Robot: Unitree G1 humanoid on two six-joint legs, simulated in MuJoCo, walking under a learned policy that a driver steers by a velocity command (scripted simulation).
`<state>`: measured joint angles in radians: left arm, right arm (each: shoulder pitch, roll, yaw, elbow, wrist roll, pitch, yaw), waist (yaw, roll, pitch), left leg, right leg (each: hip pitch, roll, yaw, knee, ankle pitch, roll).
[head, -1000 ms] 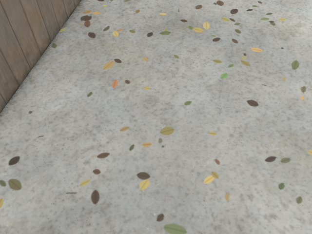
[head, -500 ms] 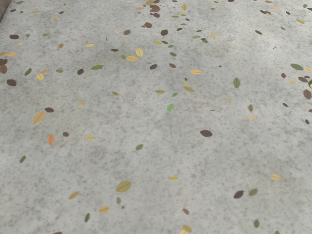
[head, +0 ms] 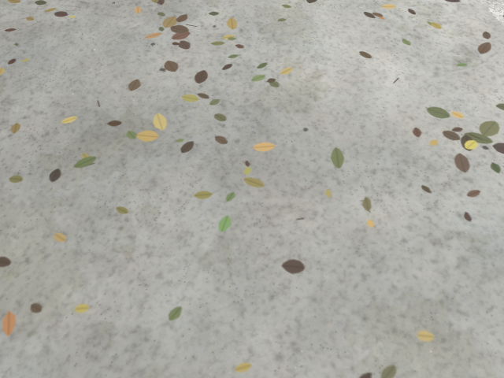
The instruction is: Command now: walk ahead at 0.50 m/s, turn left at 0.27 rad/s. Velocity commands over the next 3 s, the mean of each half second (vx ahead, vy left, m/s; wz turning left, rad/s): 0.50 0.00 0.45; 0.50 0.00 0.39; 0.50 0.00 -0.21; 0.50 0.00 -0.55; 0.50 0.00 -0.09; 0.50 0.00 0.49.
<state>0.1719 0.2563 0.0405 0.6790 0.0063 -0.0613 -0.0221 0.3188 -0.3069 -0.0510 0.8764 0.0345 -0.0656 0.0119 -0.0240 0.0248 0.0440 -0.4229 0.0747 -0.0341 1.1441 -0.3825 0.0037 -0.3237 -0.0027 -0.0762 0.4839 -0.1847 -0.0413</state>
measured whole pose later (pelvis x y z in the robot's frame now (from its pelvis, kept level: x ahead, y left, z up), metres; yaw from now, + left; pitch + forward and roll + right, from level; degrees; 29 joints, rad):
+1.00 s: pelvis +0.56 +0.13 +0.00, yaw +28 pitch +1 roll -1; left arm 0.19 0.27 0.05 0.76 0.00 -0.11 -0.03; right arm 0.32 -0.29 -0.05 0.77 0.02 -0.05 -0.01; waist -0.01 0.03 0.02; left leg -0.38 -0.03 -0.09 1.15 -0.40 0.04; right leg -0.34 0.05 -0.02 0.48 -0.17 -0.05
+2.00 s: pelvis +1.05 +0.29 -0.01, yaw +0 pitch +1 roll +1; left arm 0.21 0.30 0.07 0.68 -0.02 -0.04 -0.03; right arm 0.21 -0.30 -0.06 0.80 0.01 -0.10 0.00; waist 0.00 0.01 0.07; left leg -0.39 0.06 -0.02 1.18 -0.40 -0.01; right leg -0.39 0.07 -0.01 0.55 -0.18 -0.09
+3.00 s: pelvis +1.65 +0.33 +0.00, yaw +18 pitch +2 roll -1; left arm 0.13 0.27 0.05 0.67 0.01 -0.11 -0.01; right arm 0.36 -0.31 -0.06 0.76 0.02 -0.02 -0.01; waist -0.03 0.03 0.01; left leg -0.34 -0.06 -0.12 1.12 -0.44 0.03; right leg -0.36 0.04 0.00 0.49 -0.17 -0.02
